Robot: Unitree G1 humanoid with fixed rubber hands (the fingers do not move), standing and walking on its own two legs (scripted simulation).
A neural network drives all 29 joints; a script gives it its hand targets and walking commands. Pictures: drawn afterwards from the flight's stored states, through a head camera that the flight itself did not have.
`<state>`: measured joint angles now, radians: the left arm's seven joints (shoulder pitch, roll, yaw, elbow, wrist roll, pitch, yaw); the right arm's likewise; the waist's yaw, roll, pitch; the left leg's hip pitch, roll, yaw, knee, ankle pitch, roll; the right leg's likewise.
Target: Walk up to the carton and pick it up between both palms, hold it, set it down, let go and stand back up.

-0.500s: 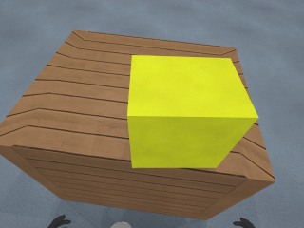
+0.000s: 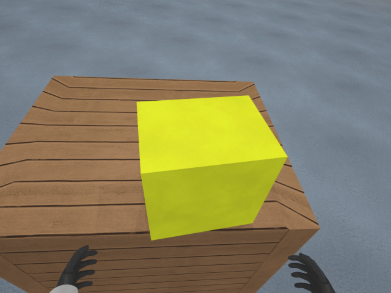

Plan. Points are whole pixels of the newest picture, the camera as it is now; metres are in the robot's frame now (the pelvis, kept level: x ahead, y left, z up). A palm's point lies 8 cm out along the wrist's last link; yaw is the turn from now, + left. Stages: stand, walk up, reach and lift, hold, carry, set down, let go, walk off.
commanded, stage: reach and lift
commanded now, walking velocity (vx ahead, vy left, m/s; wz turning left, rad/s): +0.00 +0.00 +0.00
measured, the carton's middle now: (199, 168) +0.37 -0.01 +0.06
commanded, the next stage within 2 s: none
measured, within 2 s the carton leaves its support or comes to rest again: neither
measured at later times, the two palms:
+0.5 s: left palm (73, 283) +0.16 +0.23 -0.03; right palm (320, 280) +0.16 -0.25 -0.03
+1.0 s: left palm (84, 253) +0.19 +0.21 +0.02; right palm (325, 254) +0.19 -0.25 +0.01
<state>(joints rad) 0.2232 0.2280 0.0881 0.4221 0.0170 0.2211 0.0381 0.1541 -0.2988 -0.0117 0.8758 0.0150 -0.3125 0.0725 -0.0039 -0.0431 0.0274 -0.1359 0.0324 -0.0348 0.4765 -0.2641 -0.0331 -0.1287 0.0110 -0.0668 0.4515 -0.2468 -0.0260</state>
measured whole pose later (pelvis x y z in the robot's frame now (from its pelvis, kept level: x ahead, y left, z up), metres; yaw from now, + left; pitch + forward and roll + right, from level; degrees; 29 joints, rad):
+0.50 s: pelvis +0.00 +0.01 +0.01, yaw -3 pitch -4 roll +0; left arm 0.33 0.14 0.01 0.27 -0.07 0.10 0.15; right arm 0.25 -0.32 -0.07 0.58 0.11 -0.19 0.17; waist 0.05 0.01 -0.01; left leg -0.09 0.03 0.02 0.37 -0.22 -0.02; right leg -0.11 0.01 -0.01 0.37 -0.20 -0.01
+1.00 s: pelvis +0.01 +0.00 +0.01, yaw -3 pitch -2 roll +0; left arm 0.38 0.10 -0.02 0.03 -0.07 -0.01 0.20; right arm 0.29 -0.38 -0.02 0.34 0.33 -0.23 0.21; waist 0.04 0.00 -0.02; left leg -0.09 0.04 0.02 0.35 -0.22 -0.03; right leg -0.12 0.02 -0.02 0.35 -0.20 -0.03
